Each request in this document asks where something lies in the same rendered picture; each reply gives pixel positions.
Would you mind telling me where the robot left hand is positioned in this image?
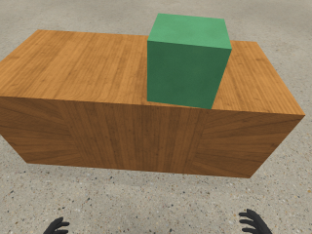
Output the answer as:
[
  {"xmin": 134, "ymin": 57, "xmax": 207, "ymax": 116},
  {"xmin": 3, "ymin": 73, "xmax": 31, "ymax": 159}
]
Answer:
[{"xmin": 43, "ymin": 217, "xmax": 70, "ymax": 234}]

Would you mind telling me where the pedestal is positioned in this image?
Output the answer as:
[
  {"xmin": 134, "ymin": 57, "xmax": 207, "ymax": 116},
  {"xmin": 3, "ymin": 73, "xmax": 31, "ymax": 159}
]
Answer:
[{"xmin": 0, "ymin": 29, "xmax": 305, "ymax": 178}]

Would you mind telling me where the carton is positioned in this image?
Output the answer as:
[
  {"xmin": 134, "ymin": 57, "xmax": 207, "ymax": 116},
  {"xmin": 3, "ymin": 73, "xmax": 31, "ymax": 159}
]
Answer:
[{"xmin": 147, "ymin": 13, "xmax": 232, "ymax": 109}]

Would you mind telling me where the robot right hand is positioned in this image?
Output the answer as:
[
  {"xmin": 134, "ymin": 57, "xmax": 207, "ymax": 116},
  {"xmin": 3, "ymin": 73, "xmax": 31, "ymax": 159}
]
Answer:
[{"xmin": 238, "ymin": 209, "xmax": 272, "ymax": 234}]

